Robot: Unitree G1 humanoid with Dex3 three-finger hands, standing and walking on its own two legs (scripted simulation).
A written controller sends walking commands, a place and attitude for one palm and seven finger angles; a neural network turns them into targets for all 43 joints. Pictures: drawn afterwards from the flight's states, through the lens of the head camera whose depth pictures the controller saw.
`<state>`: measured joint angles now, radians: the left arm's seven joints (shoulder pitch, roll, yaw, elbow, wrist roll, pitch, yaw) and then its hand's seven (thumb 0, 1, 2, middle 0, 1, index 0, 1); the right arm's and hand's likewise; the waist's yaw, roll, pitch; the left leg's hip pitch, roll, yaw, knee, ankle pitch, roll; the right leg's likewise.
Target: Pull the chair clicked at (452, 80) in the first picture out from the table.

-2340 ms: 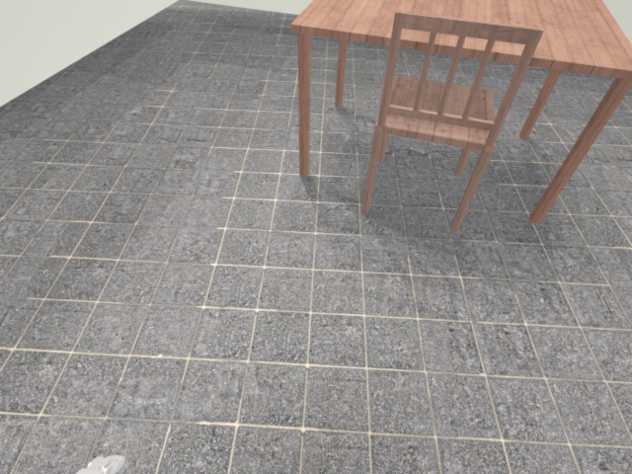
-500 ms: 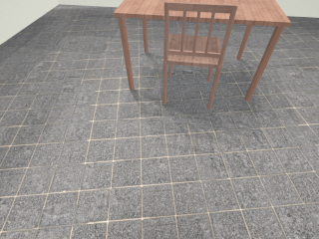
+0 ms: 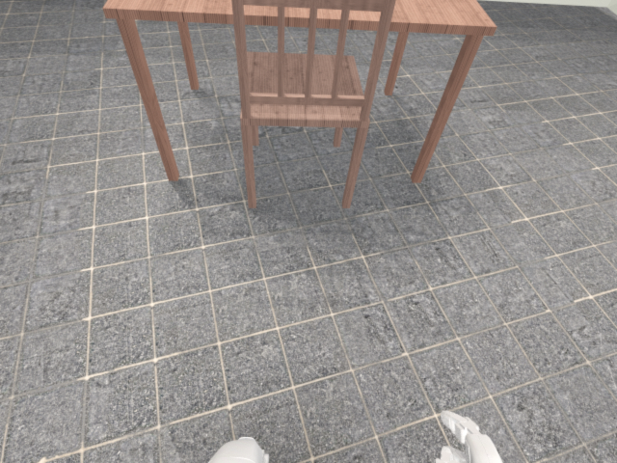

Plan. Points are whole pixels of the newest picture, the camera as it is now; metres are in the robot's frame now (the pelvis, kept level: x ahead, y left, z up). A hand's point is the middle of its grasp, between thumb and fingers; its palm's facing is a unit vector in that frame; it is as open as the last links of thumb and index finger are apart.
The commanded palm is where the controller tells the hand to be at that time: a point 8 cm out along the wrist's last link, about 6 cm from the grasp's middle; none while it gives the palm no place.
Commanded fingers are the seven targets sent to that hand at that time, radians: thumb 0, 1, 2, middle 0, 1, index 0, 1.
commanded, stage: walk to a spot facing it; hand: left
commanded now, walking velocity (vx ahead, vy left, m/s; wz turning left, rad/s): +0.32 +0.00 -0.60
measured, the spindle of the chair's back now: (310, 55) +1.15 +0.13 -0.08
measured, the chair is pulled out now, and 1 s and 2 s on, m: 0.00 0.00 0.00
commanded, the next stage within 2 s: turn to face it in 1.28 s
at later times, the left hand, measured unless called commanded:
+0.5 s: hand (286, 280) +0.43 +0.09 -0.14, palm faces -0.41 -0.90 -0.17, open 7.4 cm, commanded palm none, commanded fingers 0.00 0.90 0.90 -0.20 -0.30 -0.20 -0.30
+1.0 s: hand (268, 244) +0.52 +0.14 -0.17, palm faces -0.44 -0.87 -0.21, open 7.3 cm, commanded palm none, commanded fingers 0.00 0.90 0.90 -0.20 -0.30 -0.20 -0.30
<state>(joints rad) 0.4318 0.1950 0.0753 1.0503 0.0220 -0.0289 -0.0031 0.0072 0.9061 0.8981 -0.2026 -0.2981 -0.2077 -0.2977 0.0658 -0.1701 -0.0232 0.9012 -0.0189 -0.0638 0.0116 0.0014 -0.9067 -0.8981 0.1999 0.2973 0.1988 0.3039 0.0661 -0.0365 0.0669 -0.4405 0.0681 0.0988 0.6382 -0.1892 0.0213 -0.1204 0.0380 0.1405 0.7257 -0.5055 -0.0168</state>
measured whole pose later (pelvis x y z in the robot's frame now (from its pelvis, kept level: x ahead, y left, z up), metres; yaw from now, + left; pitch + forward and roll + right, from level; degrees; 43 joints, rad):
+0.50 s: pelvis +0.20 -0.01 +0.00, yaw -18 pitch +0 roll -1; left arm 0.00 0.21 0.06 0.88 0.04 0.00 -0.06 0.01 0.91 0.90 -0.19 -0.30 -0.20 -0.30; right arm 0.49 -0.19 -0.03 1.09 -0.02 -0.04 -0.01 0.00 -0.91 -0.90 0.20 0.30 0.20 0.30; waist -0.08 -0.01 0.12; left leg 0.05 0.15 0.42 0.54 -0.49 -0.05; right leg -0.47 -0.02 -0.16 0.62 -0.22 -0.07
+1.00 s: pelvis +0.41 -0.04 +0.01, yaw -34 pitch -1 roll -1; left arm 0.34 0.25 0.10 0.99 0.03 0.01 -0.02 0.01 0.92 0.90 -0.20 -0.30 -0.20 -0.30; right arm 0.14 -0.17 -0.01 0.87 -0.03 -0.06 0.00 0.00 -0.91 -0.90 0.20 0.30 0.20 0.30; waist 0.05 -0.04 0.01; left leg -0.33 0.10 0.16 0.61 -0.27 0.02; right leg -0.39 0.02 0.02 1.03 -0.48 0.00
